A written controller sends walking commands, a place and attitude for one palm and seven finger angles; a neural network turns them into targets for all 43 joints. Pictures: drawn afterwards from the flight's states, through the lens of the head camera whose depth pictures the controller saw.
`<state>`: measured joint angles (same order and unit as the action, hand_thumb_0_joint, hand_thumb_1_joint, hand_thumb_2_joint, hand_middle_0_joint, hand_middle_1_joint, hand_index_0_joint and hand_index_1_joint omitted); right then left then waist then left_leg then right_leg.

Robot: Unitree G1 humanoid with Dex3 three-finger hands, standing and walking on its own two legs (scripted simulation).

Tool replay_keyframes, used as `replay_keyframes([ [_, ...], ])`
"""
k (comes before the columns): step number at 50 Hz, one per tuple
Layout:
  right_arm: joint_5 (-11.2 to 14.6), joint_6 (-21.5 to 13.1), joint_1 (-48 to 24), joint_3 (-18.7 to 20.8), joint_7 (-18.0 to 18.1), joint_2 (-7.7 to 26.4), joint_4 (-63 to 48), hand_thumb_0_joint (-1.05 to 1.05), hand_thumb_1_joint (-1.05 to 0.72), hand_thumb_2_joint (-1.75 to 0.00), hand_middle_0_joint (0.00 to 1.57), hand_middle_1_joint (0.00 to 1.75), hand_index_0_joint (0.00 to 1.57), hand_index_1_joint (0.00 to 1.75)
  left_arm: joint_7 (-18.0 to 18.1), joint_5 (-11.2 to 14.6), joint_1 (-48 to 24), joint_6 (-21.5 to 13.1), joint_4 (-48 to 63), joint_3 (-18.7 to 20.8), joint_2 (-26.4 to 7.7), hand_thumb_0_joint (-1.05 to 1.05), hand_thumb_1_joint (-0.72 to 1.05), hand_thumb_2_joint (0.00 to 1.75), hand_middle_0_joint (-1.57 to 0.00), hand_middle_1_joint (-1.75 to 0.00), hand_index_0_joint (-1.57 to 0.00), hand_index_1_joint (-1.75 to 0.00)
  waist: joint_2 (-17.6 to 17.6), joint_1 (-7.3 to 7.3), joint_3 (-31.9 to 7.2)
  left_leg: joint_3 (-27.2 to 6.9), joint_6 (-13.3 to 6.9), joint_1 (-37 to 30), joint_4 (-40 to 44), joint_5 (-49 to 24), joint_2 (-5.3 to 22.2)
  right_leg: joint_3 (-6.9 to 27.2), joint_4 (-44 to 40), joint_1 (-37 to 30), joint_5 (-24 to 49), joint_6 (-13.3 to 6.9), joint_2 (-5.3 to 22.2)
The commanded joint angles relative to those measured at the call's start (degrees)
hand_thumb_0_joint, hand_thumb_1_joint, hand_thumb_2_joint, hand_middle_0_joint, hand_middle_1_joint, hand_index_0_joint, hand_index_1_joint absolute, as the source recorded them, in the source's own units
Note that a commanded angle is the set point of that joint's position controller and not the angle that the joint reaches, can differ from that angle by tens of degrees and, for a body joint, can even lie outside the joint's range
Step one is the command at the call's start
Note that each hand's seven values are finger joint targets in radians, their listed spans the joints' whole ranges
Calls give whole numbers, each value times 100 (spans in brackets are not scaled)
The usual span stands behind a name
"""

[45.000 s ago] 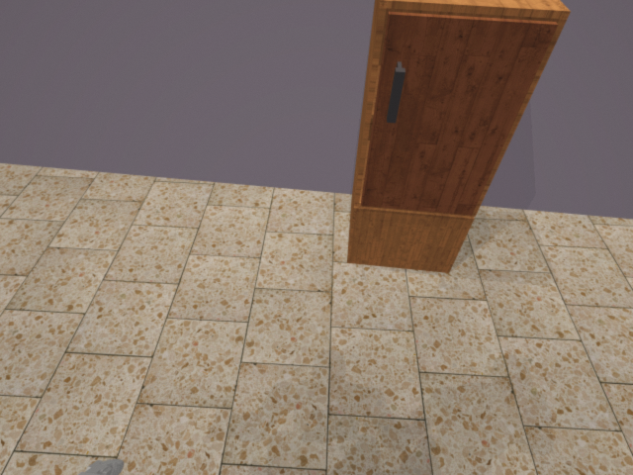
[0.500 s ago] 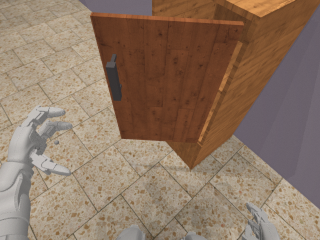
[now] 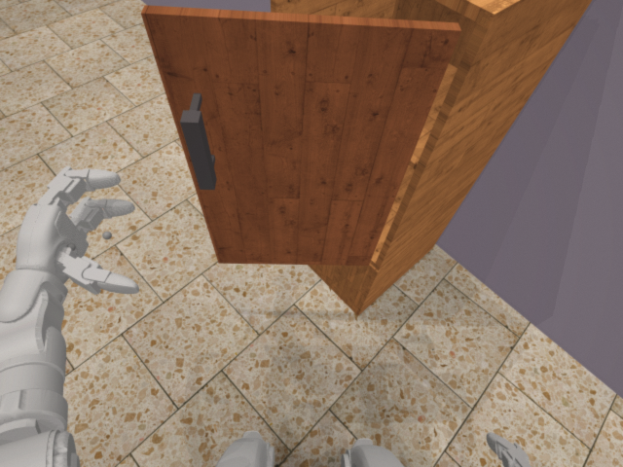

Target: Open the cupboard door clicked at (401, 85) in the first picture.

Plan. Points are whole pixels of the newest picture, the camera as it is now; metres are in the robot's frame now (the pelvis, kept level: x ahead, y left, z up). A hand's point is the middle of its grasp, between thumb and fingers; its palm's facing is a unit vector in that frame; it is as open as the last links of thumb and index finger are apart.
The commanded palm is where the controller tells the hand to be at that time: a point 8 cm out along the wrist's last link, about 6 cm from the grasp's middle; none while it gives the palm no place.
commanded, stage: move the hooked fingers beside the handle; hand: left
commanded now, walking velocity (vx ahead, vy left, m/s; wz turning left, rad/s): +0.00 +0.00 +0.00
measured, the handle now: (202, 143) +0.54 +0.18 +0.06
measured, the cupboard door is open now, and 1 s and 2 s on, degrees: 49 49 49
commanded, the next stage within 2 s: slide the fingers in behind the handle in 1.64 s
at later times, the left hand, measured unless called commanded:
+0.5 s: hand (140, 190) +0.45 +0.24 +0.06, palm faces +0.03 -1.00 -0.01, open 14.0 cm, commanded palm +0.43 +0.29 +0.06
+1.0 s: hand (154, 165) +0.49 +0.23 +0.06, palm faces +0.03 -1.00 -0.01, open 14.0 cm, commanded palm +0.47 +0.28 +0.06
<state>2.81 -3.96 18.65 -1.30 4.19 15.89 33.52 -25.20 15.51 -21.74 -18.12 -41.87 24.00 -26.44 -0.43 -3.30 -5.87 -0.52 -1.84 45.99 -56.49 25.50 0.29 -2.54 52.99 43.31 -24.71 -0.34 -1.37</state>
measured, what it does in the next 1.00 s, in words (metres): stands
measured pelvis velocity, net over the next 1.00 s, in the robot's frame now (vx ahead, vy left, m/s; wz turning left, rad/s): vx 0.00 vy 0.00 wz -0.03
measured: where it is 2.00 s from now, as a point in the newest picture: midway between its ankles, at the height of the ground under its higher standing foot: outside the picture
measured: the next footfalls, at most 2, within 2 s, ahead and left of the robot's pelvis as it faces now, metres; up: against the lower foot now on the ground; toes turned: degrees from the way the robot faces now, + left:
none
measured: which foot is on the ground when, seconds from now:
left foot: down 0.00-1.00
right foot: down 0.00-1.00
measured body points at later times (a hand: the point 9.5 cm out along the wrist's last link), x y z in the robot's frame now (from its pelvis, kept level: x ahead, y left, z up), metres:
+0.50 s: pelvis +0.00 +0.01 -0.01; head +0.10 +0.03 +0.43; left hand +0.44 +0.30 +0.06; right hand +0.04 -0.27 -0.11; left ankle +0.02 +0.10 -0.68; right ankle +0.01 -0.12 -0.68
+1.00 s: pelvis +0.00 +0.00 -0.01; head +0.13 +0.02 +0.42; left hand +0.49 +0.29 +0.06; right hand +0.00 -0.27 -0.12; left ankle +0.02 +0.10 -0.68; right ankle +0.01 -0.12 -0.68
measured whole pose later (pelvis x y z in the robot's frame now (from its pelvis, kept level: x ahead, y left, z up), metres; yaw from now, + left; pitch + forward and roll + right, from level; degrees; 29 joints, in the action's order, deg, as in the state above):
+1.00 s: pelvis +0.00 +0.00 -0.01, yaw -2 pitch +21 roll -3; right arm 0.9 4.5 22.7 -2.3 1.7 16.0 34.4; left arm -20.3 7.5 -47.8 -21.6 -66.3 26.6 -35.1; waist -0.7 -9.3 -5.8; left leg -0.2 -1.9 55.5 -61.0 26.8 1.8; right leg -2.1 56.4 52.8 -24.9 -0.3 -2.8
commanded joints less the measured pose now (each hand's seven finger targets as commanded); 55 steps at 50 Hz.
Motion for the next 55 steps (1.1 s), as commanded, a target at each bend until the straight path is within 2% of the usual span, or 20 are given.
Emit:
replay_keyframes([
  [1, -41, -161, 336, 368, 28, 935, -543, 0, -90, -90, 20, 30, 20, 30, 81, -3, -2183, -484, 1083, 320, -1622, 0, -50, 30, -30, -120, -30, -120, -642, -34, -2067, -211, 69, -1654, 771, -1876, 69, 75, -534, -562, 1379, -130, -68],
  [5, -56, -71, 420, 367, -6, 943, -499, 0, -90, -90, 20, 30, 20, 30, 176, -67, -2564, -490, 760, 176, -1502, 0, -50, 30, -30, -120, -30, -120, -599, -81, -2051, -278, 88, -1699, 751, -1931, 94, 25, -493, -401, 1334, -149, -71],
  [7, -66, -15, 441, 376, -41, 959, -531, 0, -90, -90, 20, 30, 20, 30, 230, -126, -2512, -485, 653, 254, -1600, 0, -50, 30, -30, -120, -30, -120, -690, -20, -2157, -273, 112, -1732, 768, -1963, 94, 31, -497, -410, 1327, -141, -69],
  [10, -73, 74, 517, 360, -52, 972, -479, 0, -90, -90, 20, 30, 20, 30, 306, -197, -2796, -494, 268, 257, -1648, 0, -50, 30, -30, -120, -30, -120, -499, -108, -1972, -253, 78, -1493, 714, -1838, 96, 31, -477, -335, 1280, -143, -83],
  [15, -98, 177, 634, 376, -91, 987, -420, 0, -90, -90, 20, 30, 20, 30, 373, -276, -3366, -648, 134, 76, -1518, 0, -50, 30, -30, -120, -30, -120, -620, -199, -2201, -339, 111, -1762, 638, -2050, 137, -3, -396, -71, 1268, -153, -99],
  [18, -106, 253, 677, 364, -91, 997, -308, 0, -90, -90, 20, 30, 20, 30, 421, -365, -3751, -685, -226, 109, -1642, 0, -50, 30, -30, -120, -30, -120, -609, -281, -2112, -309, 99, -1577, 597, -1794, 142, 30, -392, 21, 1174, -115, -85],
  [23, -144, 369, 819, 355, -108, 1030, -259, 0, -90, -90, 20, 30, 20, 30, 467, -510, -3945, -774, -586, 318, -1991, 0, -50, 30, -30, -120, -30, -120, -632, -257, -2388, -313, 86, -1541, 497, -1967, 134, 50, -305, -47, 1307, -120, -99],
  [25, -165, 398, 853, 352, -123, 1004, -232, 0, -90, -90, 20, 30, 20, 30, 466, -522, -4248, -827, -510, 94, -1768, 0, -50, 30, -30, -120, -30, -120, -800, -352, -2439, -361, 93, -1692, 440, -2162, 150, 25, -255, 127, 1352, -136, -110],
  [27, -168, 447, 894, 355, -128, 1042, -187, 0, -90, -90, 20, 30, 20, 30, 496, -530, -4231, -787, -786, 251, -1960, 0, -50, 30, -30, -120, -30, -120, -712, -354, -2419, -319, 79, -1538, 398, -2023, 147, 59, -281, 107, 1337, -105, -112],
  [28, -169, 466, 917, 343, -126, 1055, -173, 0, -90, -90, 20, 30, 20, 30, 497, -552, -4410, -766, -870, 219, -1979, 0, -50, 30, -30, -120, -30, -120, -565, -438, -2361, -312, 53, -1382, 393, -1872, 146, 69, -287, 89, 1293, -85, -106],
  [32, -199, 539, 1046, 349, -137, 1069, -197, 0, -90, -90, 20, 30, 20, 30, 512, -635, -4440, -779, -879, 404, -2257, 0, -50, 30, -30, -120, -30, -120, -798, -363, -2698, -283, 52, -1499, 322, -2256, 140, 89, -223, -56, 1606, -98, -122],
  [35, -210, 580, 1114, 339, -156, 1057, -168, 0, -90, -90, 20, 30, 20, 30, 506, -625, -4654, -820, -865, 392, -2299, 0, -50, 30, -30, -120, -30, -120, -807, -431, -2741, -273, 35, -1489, 232, -2383, 142, 104, -197, -70, 1723, -103, -149],
  [39, -208, 648, 1151, 325, -168, 1082, -151, 0, -90, -90, 20, 30, 20, 30, 490, -683, -4751, -722, -1144, 348, -2319, 0, -50, 30, -30, -120, -30, -120, -762, -515, -2489, -249, 24, -1276, 258, -2149, 151, 105, -251, 21, 1623, -69, -145],
  [42, -228, 683, 1211, 318, -168, 1095, -144, 0, -90, -90, 20, 30, 20, 30, 506, -716, -4862, -736, -1193, 428, -2454, 0, -50, 30, -30, -120, -30, -120, -894, -514, -2633, -257, 27, -1336, 199, -2229, 154, 121, -224, 55, 1657, -78, -156],
  [43, -223, 696, 1222, 316, -169, 1097, -154, 0, -90, -90, 20, 30, 20, 30, 506, -723, -4751, -702, -1328, 430, -2440, 0, -50, 30, -30, -120, -30, -120, -712, -535, -2523, -239, 12, -1223, 210, -2137, 154, 122, -254, 39, 1622, -66, -159],
  [45, -229, 713, 1247, 307, -179, 1093, -203, 0, -90, -90, 20, 30, 20, 30, 482, -703, -4718, -714, -1324, 354, -2345, 0, -50, 30, -30, -120, -30, -120, -748, -524, -2506, -253, 10, -1233, 228, -2122, 144, 96, -228, 42, 1591, -94, -170],
  [48, -232, 734, 1247, 319, -180, 1117, -221, 0, -90, -90, 20, 30, 20, 30, 468, -694, -4670, -709, -1274, 548, -2582, 0, -50, 30, -30, -120, -30, -120, -713, -474, -2642, -211, 1, -1151, 202, -2118, 145, 135, -232, -101, 1673, -65, -165],
  [52, -237, 751, 1238, 326, -203, 1084, -256, 0, -90, -90, 20, 30, 20, 30, 449, -675, -4717, -799, -935, 513, -2518, 0, -50, 30, -30, -120, -30, -120, -945, -440, -2888, -227, 23, -1417, 182, -2349, 156, 124, -198, -93, 1796, -70, -180],
  [54, -215, 774, 1227, 329, -199, 1079, -239, 0, -90, -90, 20, 30, 20, 30, 452, -672, -4671, -781, -1020, 453, -2433, 0, -50, 30, -30, -120, -30, -120, -772, -500, -2694, -213, 7, -1328, 205, -2238, 160, 119, -245, -76, 1742, -60, -190],
  [55, -220, 769, 1245, 324, -196, 1059, -236, 0, -90, -90, 20, 30, 20, 30, 455, -642, -4760, -813, -889, 428, -2393, 0, -50, 30, -30, -120, -30, -120, -972, -487, -2722, -228, 18, -1467, 206, -2361, 163, 101, -219, -24, 1777, -88, -197],
])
